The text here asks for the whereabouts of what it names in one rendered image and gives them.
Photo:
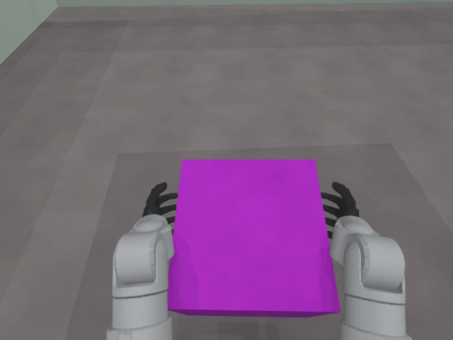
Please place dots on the right robot forearm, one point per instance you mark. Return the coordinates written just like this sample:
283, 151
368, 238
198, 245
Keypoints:
373, 282

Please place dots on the right robot hand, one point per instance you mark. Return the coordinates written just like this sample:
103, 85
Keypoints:
346, 204

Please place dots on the carton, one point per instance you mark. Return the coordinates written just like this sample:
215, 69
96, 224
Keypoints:
250, 240

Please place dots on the left robot forearm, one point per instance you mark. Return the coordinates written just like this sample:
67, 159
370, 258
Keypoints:
140, 282

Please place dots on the left robot hand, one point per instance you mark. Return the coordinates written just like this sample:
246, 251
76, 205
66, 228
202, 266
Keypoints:
154, 201

